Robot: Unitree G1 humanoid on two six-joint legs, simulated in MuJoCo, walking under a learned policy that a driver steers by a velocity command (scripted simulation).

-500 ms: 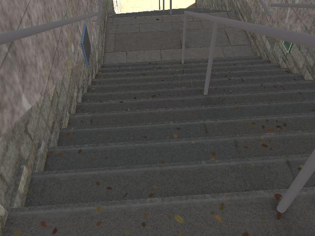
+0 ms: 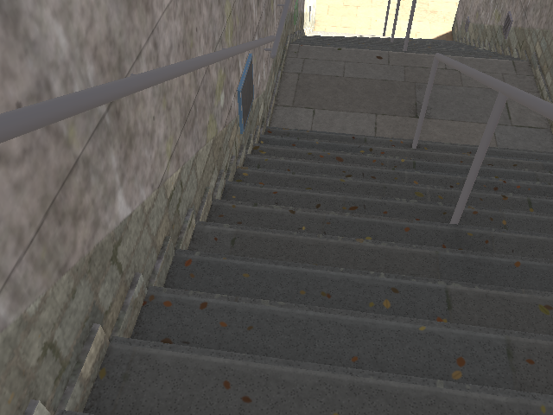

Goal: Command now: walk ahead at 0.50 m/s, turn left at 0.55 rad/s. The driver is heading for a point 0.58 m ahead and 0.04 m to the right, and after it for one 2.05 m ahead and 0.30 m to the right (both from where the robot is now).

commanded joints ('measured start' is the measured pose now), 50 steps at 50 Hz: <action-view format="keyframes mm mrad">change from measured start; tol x64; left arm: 1 -124 27 2 -149 10 -11 42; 50 298 93 -23 40 56 42 -47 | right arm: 1 185 -26 0 50 5 -9 -6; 50 295 -199 44 -29 -16 38 14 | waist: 1 -26 15 25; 50 -69 91 -105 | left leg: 1 226 292 -443 -273 90 259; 19 93 142 -326 247 -47 107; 26 -1085 -11 -189 1720 -499 -98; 34 -38 174 14 522 385 -71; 39 -950 259 -161 77 569 -121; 50 733 270 26 -148 686 50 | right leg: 1 -424 -60 124 94 48 -50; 20 -165 -149 121 -947 908 -24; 24 949 -275 166 -439 1272 -338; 27 548 -473 592 -771 182 -407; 31 -397 -134 135 -939 524 -242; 39 416 -207 443 -534 211 -345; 50 -380 47 233 264 254 -77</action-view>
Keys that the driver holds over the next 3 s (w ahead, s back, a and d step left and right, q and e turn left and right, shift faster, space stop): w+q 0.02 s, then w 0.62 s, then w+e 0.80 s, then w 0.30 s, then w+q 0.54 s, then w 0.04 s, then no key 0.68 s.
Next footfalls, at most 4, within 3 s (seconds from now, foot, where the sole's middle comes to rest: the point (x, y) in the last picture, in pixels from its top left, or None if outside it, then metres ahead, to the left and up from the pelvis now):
0.46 right None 0.36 -0.14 -0.92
1.00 left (240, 404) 0.67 0.13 -1.07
1.64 right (342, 346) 0.92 -0.22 -1.23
2.14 left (287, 282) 1.31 -0.04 -1.39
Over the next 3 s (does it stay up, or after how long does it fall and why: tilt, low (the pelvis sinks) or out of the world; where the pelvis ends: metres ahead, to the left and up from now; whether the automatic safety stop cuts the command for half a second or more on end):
stays up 1.49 -0.18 -0.78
